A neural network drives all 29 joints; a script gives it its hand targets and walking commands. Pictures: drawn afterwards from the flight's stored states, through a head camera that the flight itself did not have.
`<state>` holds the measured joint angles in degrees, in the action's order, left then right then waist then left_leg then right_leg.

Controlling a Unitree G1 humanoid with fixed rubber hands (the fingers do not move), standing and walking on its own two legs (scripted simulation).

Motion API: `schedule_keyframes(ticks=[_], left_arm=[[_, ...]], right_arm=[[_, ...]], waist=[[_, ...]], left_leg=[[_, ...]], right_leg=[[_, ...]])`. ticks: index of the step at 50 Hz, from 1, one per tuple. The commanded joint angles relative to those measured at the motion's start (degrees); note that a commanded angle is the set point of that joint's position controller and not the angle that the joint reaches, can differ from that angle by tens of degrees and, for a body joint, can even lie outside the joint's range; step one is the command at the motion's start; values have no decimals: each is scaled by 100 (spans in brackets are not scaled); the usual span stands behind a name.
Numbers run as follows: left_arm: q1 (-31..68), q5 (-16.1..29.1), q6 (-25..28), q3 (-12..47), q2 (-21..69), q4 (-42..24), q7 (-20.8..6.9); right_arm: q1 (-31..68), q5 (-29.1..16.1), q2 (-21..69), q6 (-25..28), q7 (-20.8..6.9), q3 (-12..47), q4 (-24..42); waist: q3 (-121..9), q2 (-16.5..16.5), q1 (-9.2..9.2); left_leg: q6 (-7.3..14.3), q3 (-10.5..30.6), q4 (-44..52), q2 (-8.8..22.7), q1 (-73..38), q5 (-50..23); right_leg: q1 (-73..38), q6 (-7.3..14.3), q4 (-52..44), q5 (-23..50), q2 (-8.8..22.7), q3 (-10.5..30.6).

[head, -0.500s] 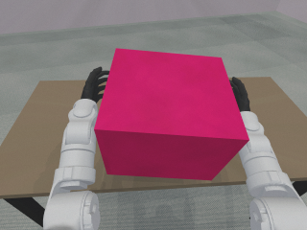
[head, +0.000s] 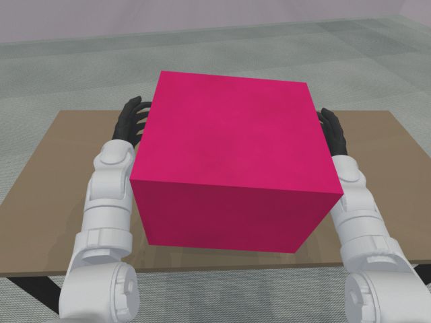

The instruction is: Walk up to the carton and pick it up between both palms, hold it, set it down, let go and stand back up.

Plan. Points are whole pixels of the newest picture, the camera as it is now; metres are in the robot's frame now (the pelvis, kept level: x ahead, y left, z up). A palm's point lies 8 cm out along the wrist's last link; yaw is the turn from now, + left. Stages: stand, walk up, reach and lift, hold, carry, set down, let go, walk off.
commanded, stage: set down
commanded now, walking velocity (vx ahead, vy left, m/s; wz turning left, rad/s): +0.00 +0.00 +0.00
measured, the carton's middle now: (228, 162) +0.39 +0.00 +0.11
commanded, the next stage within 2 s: none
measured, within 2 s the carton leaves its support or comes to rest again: rests again in 1.56 s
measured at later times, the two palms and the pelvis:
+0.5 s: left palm (137, 143) +0.43 +0.18 +0.13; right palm (326, 155) +0.42 -0.19 +0.11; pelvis +0.00 -0.01 +0.00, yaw -2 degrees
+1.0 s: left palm (145, 148) +0.44 +0.18 +0.09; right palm (322, 163) +0.43 -0.20 +0.08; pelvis +0.00 +0.00 +0.00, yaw -2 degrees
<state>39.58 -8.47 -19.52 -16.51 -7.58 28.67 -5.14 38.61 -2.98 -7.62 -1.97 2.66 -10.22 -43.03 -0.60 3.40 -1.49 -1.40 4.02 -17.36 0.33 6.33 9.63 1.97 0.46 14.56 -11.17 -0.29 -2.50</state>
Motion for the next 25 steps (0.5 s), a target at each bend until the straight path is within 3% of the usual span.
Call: schedule_keyframes(ticks=[1,12,19,25], left_arm=[[3699,275,674,2125,3165,-417,-157],[4129,245,1266,1849,3394,432,-32],[4152,71,1452,1434,3166,1055,-150],[4303,67,1600,1410,3168,1174,-141]], right_arm=[[4218,311,2225,665,-736,874,960],[5012,617,2854,1202,-844,1109,967],[4798,912,2977,1182,-791,817,388],[4724,1017,2865,1255,-792,509,41]], waist=[[-2494,-815,58],[-3860,-151,409],[-3511,71,391],[-3612,-149,307]], left_leg=[[-487,-587,-193,-38,-1601,-2438],[-132,-800,-171,-130,-464,-2422],[-2,-896,67,-153,159,-1895],[-144,-924,-76,-137,-37,-2302]], right_leg=[[431,-198,-160,1224,-247,-534],[-771,-408,287,3099,-96,-266],[-1139,-503,429,3561,45,-130],[-867,-439,441,3576,17,-208]])
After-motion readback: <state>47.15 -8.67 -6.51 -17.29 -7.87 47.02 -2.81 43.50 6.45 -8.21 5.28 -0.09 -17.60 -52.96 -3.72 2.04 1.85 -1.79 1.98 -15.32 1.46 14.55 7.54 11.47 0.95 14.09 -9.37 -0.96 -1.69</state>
